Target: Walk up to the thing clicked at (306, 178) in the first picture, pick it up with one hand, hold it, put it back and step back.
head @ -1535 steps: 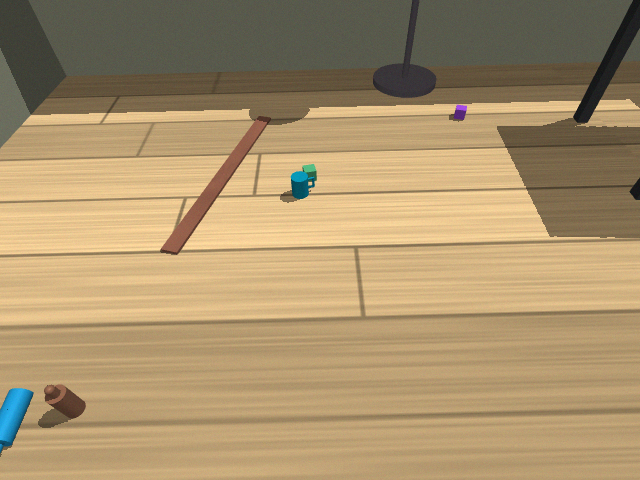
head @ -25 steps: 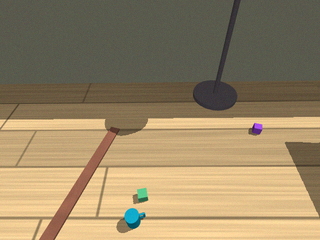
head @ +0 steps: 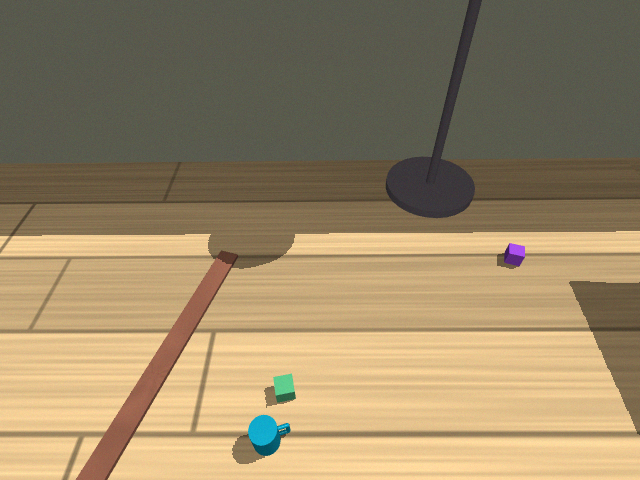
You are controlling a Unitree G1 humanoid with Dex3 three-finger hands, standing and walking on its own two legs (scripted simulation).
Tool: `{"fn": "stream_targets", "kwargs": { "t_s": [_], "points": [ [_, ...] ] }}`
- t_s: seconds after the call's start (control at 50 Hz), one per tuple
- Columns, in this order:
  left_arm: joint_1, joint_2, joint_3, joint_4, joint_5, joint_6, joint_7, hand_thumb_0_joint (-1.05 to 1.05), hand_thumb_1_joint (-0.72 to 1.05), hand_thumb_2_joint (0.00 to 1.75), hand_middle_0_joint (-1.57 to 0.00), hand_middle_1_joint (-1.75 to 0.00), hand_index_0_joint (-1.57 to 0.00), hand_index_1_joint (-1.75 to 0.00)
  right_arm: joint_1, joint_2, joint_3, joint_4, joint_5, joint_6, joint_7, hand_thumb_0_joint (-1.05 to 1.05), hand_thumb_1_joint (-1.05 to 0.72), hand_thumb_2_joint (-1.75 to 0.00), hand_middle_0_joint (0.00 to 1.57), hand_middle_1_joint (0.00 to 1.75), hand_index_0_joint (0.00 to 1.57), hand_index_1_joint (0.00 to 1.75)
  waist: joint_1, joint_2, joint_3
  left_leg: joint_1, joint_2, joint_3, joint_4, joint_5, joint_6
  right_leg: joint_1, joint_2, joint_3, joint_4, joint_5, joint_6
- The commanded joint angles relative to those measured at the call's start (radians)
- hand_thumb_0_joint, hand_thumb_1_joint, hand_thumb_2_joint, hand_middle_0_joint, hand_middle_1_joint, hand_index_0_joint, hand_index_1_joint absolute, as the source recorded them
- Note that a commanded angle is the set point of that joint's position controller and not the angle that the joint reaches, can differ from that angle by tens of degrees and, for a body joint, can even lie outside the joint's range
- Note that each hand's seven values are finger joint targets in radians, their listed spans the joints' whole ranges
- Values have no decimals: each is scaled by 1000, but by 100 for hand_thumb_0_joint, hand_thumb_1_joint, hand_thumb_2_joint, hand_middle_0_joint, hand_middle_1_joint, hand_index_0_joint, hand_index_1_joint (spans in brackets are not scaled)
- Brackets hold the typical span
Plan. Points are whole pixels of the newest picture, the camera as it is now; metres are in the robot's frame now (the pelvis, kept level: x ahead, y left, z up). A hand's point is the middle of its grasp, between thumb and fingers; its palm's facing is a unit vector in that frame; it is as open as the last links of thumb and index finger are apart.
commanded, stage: stand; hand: left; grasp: from above
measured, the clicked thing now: (270, 433) +0.41 +0.18 -0.73
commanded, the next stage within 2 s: step back in 0.66 s
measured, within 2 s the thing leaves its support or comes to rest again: neither
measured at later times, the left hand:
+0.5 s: hand out of the picture +0.08 +0.25 -0.16, palm faces +0.02 -0.94 -0.34, open 7.4 cm
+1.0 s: hand out of the picture +0.10 +0.31 -0.18, palm faces +0.02 -0.92 -0.38, open 7.4 cm
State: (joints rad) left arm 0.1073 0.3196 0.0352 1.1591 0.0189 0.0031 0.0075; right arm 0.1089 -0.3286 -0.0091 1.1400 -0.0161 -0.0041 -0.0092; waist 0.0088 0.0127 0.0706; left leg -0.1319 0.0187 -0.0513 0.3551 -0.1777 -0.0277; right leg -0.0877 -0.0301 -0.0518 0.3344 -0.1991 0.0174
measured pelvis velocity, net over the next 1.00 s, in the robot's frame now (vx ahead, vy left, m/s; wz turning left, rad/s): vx -0.04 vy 0.04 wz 0.02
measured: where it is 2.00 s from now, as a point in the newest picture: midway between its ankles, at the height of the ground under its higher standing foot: outside the picture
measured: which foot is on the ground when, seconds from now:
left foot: down 0.00-1.00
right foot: down 0.00-0.92, up 0.94-1.00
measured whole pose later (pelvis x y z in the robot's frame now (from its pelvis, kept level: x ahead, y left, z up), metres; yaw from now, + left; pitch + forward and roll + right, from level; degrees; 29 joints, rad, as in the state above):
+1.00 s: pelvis -0.04 +0.04 -0.03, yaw +1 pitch -2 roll -1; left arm 0.00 0.40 0.08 0.94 0.00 0.06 0.03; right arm 0.12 -0.38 -0.06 0.97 -0.02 0.04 0.02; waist -0.02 -0.03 0.21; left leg -0.31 -0.04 -0.03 0.69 -0.35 0.04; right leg -0.40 0.01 0.11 0.88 -0.52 -0.03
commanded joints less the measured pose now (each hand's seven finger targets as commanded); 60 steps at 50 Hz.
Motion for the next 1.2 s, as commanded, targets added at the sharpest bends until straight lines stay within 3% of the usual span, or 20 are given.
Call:
{"fn": "stream_targets", "kwargs": {
  "t_s": [0.0,0.1,0.24,0.36,0.62,0.64,0.7,0.74,0.8,0.82,0.84,0.86,0.88,0.9,0.92,0.96,1.0,1.04,1.12,1.18],
  "points": [
    [-32,206,30,-57,-2,-24,9,0,90,90,-20,-30,-20,-30,-35,-204,-30,-54,0,-22,-12,0,-90,-90,20,30,20,30,-3,8,-90,-11,100,-66,-56,154,45,30,-105,79,-49,108,-27],
    [-21,207,28,-56,-4,-25,10,0,90,90,-20,-30,-20,-30,-36,-208,-30,-51,1,-23,-12,0,-90,-90,20,30,20,30,0,-2,-101,15,100,-64,-45,198,45,25,-105,74,-49,138,-25],
    [-24,213,29,-55,-3,-27,10,0,90,90,-20,-30,-20,-30,-38,-209,-31,-54,1,-18,-10,0,-90,-90,20,30,20,30,-2,-10,-85,2,98,-66,-46,141,46,22,-108,77,-64,98,-26],
    [-29,220,31,-65,-4,-30,11,0,90,90,-20,-30,-20,-30,-36,-205,-30,-60,1,-20,-9,0,-90,-90,20,30,20,30,-3,-10,-100,15,100,-64,-40,212,43,33,-109,72,-53,163,-27],
    [-25,216,27,-68,-4,-27,6,0,90,90,-20,-30,-20,-30,-33,-217,-27,-59,4,-21,-8,0,-90,-90,20,30,20,30,-5,-6,-82,-1,98,-67,-57,159,41,24,-106,74,-65,104,-25],
    [-30,299,73,-90,-27,-20,11,0,90,90,-20,-30,-20,-30,-83,-272,-52,-93,11,-2,1,0,-90,-90,20,30,20,30,-9,-18,22,-75,73,-66,58,329,71,-47,-100,84,16,281,-38],
    [-16,290,83,-132,-32,-16,18,0,90,90,-20,-30,-20,-30,-40,-237,-55,-124,28,11,4,0,-90,-90,20,30,20,30,-18,-43,-80,-61,37,-20,192,361,74,-6,-138,93,54,420,-98],
    [-48,299,88,-177,-25,-9,18,0,90,90,-20,-30,-20,-30,-9,-230,-64,-142,27,23,7,0,-90,-90,20,30,20,30,-29,-94,-126,-71,-8,22,294,230,68,-32,-209,150,47,409,-157],
    [-143,313,94,-249,-7,4,20,0,90,90,-20,-30,-20,-30,54,-238,-82,-167,18,46,17,0,-90,-90,20,30,20,30,-54,-171,-146,-60,-46,9,475,-182,82,-162,-313,203,71,350,-234],
    [-165,318,91,-269,1,7,19,0,90,90,-20,-30,-20,-30,88,-239,-87,-172,16,49,22,0,-90,-90,20,30,20,30,-69,-191,-144,-37,-31,-6,458,-216,92,-211,-318,200,99,306,-230],
    [-181,314,89,-281,2,13,17,0,90,90,-20,-30,-20,-30,109,-243,-93,-175,14,48,25,0,-90,-90,20,30,20,30,-80,-190,-137,-20,-16,-17,424,-162,100,-249,-296,174,140,253,-206],
    [-168,298,87,-287,-2,18,17,0,90,90,-20,-30,-20,-30,97,-248,-95,-183,14,45,26,0,-90,-90,20,30,20,30,-68,-139,-115,-44,3,-21,370,37,110,-242,-230,123,214,201,-173],
    [-146,270,80,-293,-11,23,17,0,90,90,-20,-30,-20,-30,79,-269,-98,-203,9,39,23,0,-90,-90,20,30,20,30,-60,-33,-91,-110,84,-110,213,297,146,-202,-112,53,359,129,-108],
    [-116,224,73,-298,-25,31,19,0,90,90,-20,-30,-20,-30,51,-327,-109,-222,1,32,20,0,-90,-90,20,30,20,30,-46,119,-79,-101,192,-284,71,491,191,-255,61,36,516,-36,-58],
    [-90,213,75,-301,-21,40,28,0,90,90,-20,-30,-20,-30,72,-351,-116,-227,-8,24,14,0,-90,-90,20,30,20,30,-45,157,-93,-38,265,-406,39,584,230,-337,119,139,638,-430,-60],
    [-52,198,66,-297,-18,46,38,0,90,90,-20,-30,-20,-30,62,-363,-119,-247,-16,16,0,0,-90,-90,20,30,20,30,-40,144,-107,-15,289,-402,70,674,233,-392,129,243,792,-471,-62],
    [-32,229,70,-284,-22,47,44,0,90,90,-20,-30,-20,-30,-13,-335,-114,-286,-13,14,-12,0,-90,-90,20,30,20,30,-22,151,-127,-49,269,-320,97,568,262,-383,116,261,865,-399,-63],
    [24,245,74,-283,-26,50,40,0,90,90,-20,-30,-20,-30,-47,-300,-108,-314,-18,13,-18,0,-90,-90,20,30,20,30,17,134,-138,-20,204,-207,118,467,244,-392,112,242,884,-312,-50],
    [0,246,83,-320,-9,35,31,0,90,90,-20,-30,-20,-30,70,-270,-109,-319,-15,10,-22,0,-90,-90,20,30,20,30,-42,105,-166,121,216,-219,148,479,280,-408,98,200,755,-326,1],
    [-3,239,84,-342,-10,21,28,0,90,90,-20,-30,-20,-30,87,-278,-111,-326,-10,15,-23,0,-90,-90,20,30,20,30,-60,113,-169,184,233,-213,181,503,293,-393,63,161,557,-333,5]
  ]
}}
